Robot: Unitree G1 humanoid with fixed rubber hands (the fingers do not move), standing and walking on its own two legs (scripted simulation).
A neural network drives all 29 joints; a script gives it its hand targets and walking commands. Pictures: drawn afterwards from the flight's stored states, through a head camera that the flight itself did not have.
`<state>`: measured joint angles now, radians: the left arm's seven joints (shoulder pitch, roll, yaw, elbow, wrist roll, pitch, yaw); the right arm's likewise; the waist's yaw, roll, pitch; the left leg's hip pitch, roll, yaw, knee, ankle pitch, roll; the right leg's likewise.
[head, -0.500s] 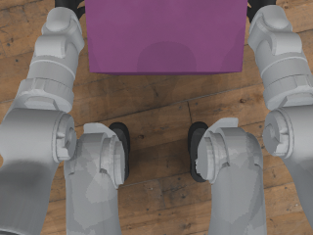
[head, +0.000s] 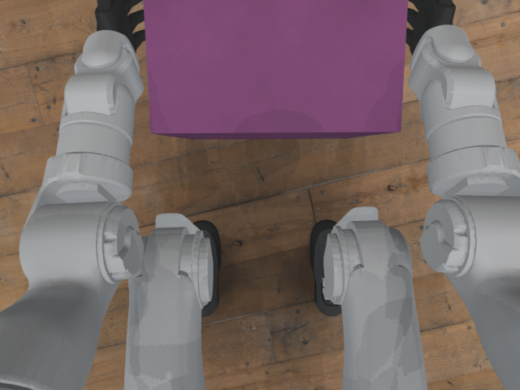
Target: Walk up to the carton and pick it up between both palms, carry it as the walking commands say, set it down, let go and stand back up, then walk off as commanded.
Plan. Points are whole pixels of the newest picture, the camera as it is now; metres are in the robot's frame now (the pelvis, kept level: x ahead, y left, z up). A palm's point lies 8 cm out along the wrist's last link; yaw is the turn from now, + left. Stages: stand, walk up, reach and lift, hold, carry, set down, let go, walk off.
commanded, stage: reach and lift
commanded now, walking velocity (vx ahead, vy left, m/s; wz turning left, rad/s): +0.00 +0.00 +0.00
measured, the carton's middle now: (271, 57) +0.53 -0.02 -0.20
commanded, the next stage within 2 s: none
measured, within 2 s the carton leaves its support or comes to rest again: neither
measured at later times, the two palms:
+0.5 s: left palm (90, 24) +0.53 +0.17 -0.05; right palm (463, 20) +0.52 -0.20 -0.06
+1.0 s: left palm (35, 5) +0.51 +0.17 +0.02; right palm out of the picture +0.50 -0.20 +0.02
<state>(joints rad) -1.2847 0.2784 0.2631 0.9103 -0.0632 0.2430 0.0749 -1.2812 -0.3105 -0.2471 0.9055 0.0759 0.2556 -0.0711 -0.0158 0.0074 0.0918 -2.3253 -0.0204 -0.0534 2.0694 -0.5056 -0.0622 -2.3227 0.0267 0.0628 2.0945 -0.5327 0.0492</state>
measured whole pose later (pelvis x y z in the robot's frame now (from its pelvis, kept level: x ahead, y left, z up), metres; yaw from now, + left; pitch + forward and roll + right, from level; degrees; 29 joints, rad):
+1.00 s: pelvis +0.00 +0.00 +0.10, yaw +0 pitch +49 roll +1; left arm -1.07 0.12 0.43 0.68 0.14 0.40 0.00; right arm -1.06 -0.15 -0.44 0.66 -0.13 0.41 0.00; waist -0.01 0.01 -0.18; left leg -2.13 -0.01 -0.05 1.72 -0.44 -0.05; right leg -2.13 0.01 0.05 1.74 -0.46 0.04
